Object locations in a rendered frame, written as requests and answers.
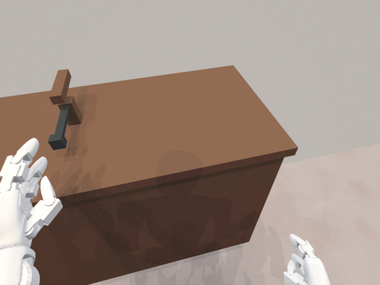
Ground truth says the left robot forearm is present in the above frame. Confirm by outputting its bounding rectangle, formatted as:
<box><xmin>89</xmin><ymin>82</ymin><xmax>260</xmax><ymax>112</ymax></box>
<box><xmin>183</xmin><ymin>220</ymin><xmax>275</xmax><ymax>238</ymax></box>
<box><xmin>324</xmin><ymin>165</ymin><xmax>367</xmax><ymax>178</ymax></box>
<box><xmin>0</xmin><ymin>245</ymin><xmax>40</xmax><ymax>285</ymax></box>

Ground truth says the right robot hand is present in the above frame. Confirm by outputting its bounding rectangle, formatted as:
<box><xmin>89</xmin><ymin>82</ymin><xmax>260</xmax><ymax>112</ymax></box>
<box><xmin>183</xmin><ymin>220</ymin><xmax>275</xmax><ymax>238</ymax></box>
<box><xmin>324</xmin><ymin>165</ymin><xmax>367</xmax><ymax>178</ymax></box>
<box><xmin>284</xmin><ymin>234</ymin><xmax>330</xmax><ymax>285</ymax></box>

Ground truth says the tap lever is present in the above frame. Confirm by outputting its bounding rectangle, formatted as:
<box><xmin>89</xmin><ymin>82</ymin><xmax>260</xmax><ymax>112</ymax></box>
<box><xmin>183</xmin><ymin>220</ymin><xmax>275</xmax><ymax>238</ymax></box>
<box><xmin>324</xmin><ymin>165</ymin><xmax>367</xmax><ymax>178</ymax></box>
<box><xmin>48</xmin><ymin>105</ymin><xmax>70</xmax><ymax>150</ymax></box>

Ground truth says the counter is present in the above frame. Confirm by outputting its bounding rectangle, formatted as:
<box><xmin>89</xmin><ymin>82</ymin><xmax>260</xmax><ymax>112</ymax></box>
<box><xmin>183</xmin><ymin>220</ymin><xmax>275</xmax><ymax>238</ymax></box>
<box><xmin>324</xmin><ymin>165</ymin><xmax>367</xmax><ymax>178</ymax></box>
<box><xmin>0</xmin><ymin>65</ymin><xmax>298</xmax><ymax>285</ymax></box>

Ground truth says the left robot hand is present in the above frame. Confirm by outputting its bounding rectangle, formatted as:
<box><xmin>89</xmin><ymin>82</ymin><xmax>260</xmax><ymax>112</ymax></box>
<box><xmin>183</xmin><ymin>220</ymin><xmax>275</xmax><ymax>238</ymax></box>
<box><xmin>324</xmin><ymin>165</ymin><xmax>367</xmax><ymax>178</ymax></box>
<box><xmin>0</xmin><ymin>138</ymin><xmax>63</xmax><ymax>249</ymax></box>

